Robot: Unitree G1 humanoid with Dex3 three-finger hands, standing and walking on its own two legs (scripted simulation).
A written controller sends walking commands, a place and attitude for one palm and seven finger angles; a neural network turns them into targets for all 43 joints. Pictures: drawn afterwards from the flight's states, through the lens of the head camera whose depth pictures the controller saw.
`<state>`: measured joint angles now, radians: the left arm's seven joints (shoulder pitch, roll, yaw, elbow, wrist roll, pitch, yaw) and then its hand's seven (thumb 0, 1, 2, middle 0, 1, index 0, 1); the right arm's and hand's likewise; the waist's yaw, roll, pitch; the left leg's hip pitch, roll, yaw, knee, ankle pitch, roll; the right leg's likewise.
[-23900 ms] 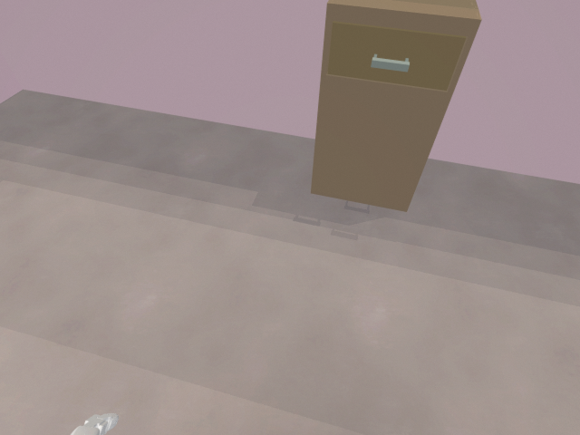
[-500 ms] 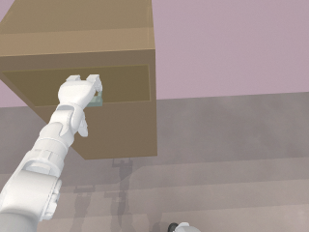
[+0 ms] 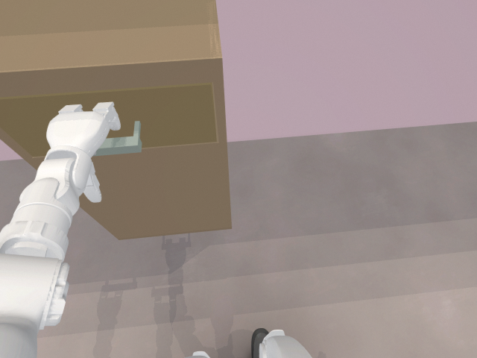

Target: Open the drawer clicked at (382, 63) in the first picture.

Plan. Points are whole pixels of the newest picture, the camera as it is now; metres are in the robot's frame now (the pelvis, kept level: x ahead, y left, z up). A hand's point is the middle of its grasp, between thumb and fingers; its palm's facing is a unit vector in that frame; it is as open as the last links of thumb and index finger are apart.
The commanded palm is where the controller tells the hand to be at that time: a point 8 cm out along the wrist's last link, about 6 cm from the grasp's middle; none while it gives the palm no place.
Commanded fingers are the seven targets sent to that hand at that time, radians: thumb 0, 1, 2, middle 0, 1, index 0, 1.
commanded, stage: move the hooked fingers above the handle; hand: left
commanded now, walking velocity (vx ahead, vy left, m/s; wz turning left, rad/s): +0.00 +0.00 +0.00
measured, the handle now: (110, 137) +0.54 +0.25 -0.02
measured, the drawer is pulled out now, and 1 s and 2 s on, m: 0.00 0.00 0.00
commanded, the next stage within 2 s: lower the fingers behind the handle in 1.96 s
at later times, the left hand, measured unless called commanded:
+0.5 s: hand (98, 142) +0.49 +0.24 +0.03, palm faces -0.13 -0.02 -0.99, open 13.9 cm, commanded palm +0.47 +0.25 +0.08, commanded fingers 0.00 -0.50 0.30 -0.30 -1.20 -0.30 -1.20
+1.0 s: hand (91, 137) +0.49 +0.25 +0.04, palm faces -0.05 -0.03 -1.00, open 13.7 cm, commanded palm +0.46 +0.25 +0.09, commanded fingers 0.00 -0.50 0.30 -0.30 -1.20 -0.30 -1.20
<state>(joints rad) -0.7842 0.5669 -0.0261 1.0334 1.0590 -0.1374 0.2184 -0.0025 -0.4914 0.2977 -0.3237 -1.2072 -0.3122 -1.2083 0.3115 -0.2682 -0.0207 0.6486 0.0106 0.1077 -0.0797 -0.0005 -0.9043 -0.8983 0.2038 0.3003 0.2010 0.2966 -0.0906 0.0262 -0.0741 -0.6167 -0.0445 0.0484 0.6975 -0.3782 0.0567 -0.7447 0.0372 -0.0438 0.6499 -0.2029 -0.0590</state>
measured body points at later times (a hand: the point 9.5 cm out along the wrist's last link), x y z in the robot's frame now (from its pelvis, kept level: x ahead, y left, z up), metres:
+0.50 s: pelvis +0.01 +0.02 +0.00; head +0.10 +0.01 +0.44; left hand +0.49 +0.24 +0.08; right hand +0.04 -0.25 -0.13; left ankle -0.03 +0.09 -0.71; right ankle +0.06 -0.08 -0.71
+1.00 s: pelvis +0.02 +0.02 +0.00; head +0.11 +0.01 +0.44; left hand +0.49 +0.25 +0.09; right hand +0.07 -0.25 -0.14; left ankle -0.03 +0.09 -0.71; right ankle +0.06 -0.08 -0.71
